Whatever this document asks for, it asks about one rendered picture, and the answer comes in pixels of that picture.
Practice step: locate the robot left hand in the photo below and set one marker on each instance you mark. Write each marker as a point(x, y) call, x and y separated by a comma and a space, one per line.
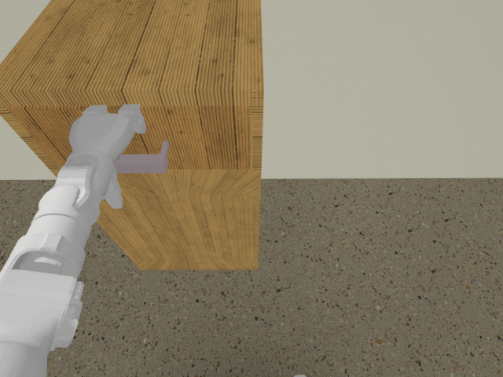
point(109, 134)

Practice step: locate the cabinet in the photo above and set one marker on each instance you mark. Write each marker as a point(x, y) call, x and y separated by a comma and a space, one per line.
point(155, 53)

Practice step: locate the robot left upper arm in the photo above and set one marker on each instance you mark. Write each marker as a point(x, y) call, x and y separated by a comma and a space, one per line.
point(38, 312)

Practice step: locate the left robot forearm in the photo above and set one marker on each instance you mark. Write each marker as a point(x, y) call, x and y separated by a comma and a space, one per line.
point(58, 233)

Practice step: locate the drawer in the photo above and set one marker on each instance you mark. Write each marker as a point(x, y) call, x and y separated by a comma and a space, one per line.
point(200, 137)

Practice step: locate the handle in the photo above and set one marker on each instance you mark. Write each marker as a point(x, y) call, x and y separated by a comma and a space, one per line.
point(143, 163)

